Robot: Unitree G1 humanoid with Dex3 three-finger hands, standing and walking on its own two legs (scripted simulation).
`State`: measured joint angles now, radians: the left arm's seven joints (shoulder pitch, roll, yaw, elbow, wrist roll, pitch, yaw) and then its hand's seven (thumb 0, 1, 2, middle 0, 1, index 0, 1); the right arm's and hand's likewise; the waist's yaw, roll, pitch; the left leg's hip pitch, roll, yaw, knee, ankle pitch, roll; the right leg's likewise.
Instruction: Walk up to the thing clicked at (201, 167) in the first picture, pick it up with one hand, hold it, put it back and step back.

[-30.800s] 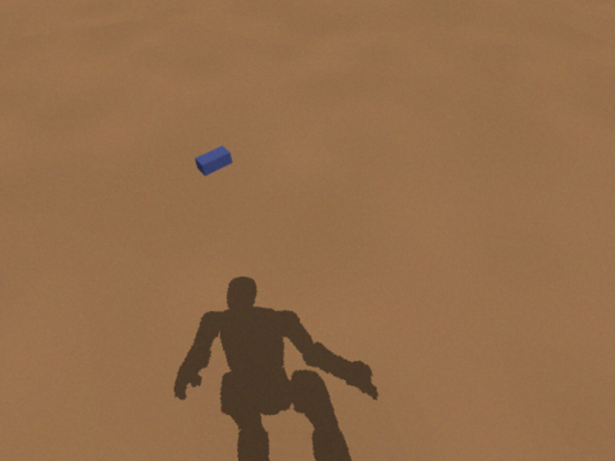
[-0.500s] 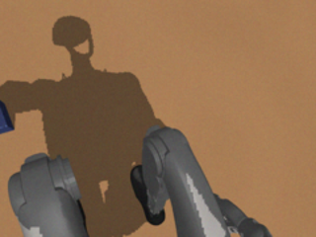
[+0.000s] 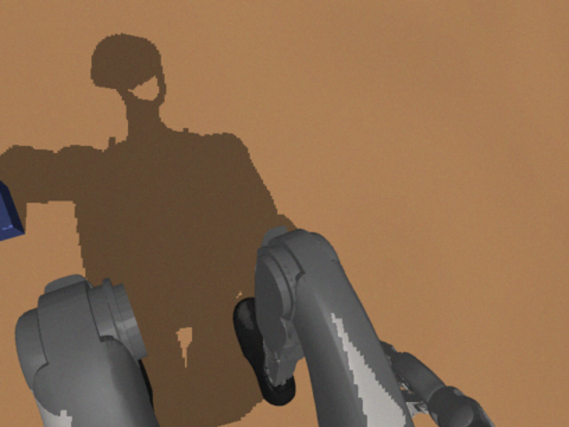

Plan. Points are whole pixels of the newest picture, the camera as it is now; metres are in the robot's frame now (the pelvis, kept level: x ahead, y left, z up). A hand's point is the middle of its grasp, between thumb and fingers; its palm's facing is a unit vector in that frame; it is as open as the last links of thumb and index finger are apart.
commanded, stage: withdraw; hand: left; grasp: from above
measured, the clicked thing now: out of the picture +0.41 +0.36 -0.26
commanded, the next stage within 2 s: home in 1.06 s
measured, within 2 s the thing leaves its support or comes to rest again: neither
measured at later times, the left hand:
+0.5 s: hand out of the picture +0.42 +0.39 -0.09, palm faces -0.31 -0.06 -0.95, open 14.0 cm
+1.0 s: hand out of the picture +0.39 +0.36 -0.12, palm faces -0.46 -0.12 -0.88, open 14.0 cm
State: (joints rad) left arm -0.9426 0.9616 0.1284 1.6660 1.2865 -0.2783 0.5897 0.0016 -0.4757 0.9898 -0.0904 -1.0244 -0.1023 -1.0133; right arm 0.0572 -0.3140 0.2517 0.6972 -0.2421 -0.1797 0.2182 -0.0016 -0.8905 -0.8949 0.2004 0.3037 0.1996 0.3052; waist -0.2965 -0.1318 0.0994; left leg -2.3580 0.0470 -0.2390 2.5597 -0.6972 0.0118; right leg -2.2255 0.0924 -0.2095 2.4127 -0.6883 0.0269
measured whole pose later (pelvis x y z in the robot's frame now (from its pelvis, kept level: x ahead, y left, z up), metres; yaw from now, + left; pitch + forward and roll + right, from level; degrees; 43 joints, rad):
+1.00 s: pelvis -0.02 -0.01 +0.04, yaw +6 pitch +30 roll -9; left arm -0.91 0.82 0.07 1.40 1.26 -0.31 0.33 0.00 -0.50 0.99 -0.09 -1.01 -0.10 -1.00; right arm 0.16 -0.31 0.13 0.71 -0.13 0.00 0.11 0.00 -0.90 -0.90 0.20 0.30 0.20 0.30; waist -0.22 -0.05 -0.01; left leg -2.31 0.02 -0.15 2.37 -0.61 0.01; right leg -2.19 0.05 -0.14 2.30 -0.65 0.01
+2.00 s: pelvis +0.02 +0.00 +0.29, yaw +14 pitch +23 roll -5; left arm 0.09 0.36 0.01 0.24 0.19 0.23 0.07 0.01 0.88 0.90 -0.21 -0.30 -0.22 -0.30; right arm 0.11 -0.23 0.03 0.56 0.05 -0.10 -0.05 0.00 -0.91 -0.90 0.20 0.30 0.20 0.30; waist -0.06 0.03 -0.20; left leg -1.39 0.01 -0.07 1.56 -0.57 0.00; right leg -1.31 0.03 -0.07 1.51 -0.61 0.00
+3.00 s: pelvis +0.08 +0.01 +0.42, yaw +17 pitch +9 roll -2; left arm 0.51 0.23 0.02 -0.12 -0.06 0.45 0.02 0.01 0.90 0.90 -0.20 -0.30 -0.20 -0.30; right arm 0.30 -0.23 0.05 0.53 0.01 -0.22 -0.18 0.01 -0.90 -0.90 0.20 0.30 0.20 0.30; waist -0.04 0.05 -0.16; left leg -0.70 0.01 -0.06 1.01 -0.47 -0.01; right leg -0.62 0.02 -0.06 0.95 -0.49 -0.01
